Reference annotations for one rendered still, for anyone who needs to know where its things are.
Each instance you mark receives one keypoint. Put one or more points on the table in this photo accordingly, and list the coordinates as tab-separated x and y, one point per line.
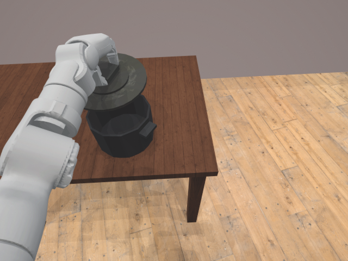
182	145

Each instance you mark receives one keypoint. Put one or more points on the left robot upper arm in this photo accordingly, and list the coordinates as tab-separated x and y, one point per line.
40	161

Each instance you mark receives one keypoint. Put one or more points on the left robot forearm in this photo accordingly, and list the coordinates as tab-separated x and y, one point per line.
59	107

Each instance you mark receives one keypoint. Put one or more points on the knob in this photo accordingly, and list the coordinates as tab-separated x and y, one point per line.
108	70

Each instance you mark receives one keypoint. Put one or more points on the left robot hand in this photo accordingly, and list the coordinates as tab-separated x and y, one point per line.
104	46

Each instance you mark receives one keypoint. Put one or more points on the lid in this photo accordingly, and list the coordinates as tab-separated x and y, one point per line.
124	88

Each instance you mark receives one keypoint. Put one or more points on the pot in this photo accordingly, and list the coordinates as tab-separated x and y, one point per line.
124	132

